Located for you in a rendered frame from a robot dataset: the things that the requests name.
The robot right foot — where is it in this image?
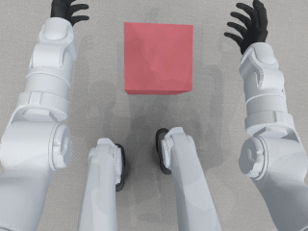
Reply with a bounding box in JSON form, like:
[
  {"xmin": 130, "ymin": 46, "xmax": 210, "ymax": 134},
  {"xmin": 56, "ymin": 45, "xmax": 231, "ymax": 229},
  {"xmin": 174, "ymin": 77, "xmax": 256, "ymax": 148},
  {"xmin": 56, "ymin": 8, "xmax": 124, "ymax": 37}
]
[{"xmin": 155, "ymin": 128, "xmax": 171, "ymax": 175}]

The robot left hand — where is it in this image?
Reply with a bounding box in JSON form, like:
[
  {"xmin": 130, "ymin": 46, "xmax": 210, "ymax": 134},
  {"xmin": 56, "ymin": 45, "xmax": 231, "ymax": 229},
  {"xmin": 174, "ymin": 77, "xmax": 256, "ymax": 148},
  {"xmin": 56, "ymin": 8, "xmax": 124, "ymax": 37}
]
[{"xmin": 50, "ymin": 0, "xmax": 90, "ymax": 27}]

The left robot thigh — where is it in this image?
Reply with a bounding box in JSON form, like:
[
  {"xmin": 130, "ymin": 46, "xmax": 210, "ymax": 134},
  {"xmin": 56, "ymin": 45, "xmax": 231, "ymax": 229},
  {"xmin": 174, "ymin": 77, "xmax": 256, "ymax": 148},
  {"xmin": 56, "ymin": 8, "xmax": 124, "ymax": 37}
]
[{"xmin": 76, "ymin": 143, "xmax": 122, "ymax": 231}]

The robot left forearm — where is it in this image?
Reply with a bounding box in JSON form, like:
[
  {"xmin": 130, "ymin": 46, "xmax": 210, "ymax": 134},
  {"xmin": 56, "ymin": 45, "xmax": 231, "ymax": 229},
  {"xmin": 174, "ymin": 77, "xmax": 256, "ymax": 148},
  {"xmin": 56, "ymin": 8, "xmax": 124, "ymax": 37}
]
[{"xmin": 0, "ymin": 17, "xmax": 78, "ymax": 165}]

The robot right upper arm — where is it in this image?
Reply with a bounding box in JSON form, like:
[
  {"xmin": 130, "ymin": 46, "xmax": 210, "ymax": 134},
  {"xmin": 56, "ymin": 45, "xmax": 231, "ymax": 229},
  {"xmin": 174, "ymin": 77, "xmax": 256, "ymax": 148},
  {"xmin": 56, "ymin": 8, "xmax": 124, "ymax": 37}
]
[{"xmin": 238, "ymin": 136, "xmax": 308, "ymax": 231}]

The robot right hand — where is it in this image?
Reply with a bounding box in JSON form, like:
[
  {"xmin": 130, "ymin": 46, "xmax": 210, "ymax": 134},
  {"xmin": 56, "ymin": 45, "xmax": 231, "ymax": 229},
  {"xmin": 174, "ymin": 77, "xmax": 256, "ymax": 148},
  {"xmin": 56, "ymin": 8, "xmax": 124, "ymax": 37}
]
[{"xmin": 224, "ymin": 0, "xmax": 269, "ymax": 55}]

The robot left upper arm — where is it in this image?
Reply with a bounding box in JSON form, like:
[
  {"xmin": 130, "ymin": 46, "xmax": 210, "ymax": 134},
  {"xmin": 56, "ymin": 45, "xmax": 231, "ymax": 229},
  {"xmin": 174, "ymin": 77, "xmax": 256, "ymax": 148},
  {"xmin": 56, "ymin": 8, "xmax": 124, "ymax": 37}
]
[{"xmin": 0, "ymin": 120, "xmax": 73, "ymax": 231}]

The carton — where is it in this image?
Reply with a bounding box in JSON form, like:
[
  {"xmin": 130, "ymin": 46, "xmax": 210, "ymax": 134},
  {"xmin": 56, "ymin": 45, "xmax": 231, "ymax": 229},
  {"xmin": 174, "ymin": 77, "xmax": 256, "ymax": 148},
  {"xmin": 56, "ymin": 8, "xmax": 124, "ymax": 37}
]
[{"xmin": 123, "ymin": 22, "xmax": 193, "ymax": 95}]

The robot right forearm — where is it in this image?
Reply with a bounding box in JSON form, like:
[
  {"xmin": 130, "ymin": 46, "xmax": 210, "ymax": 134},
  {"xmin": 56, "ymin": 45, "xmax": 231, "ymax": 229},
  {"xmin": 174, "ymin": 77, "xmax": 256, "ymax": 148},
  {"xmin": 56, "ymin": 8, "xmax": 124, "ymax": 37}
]
[{"xmin": 239, "ymin": 42, "xmax": 308, "ymax": 177}]

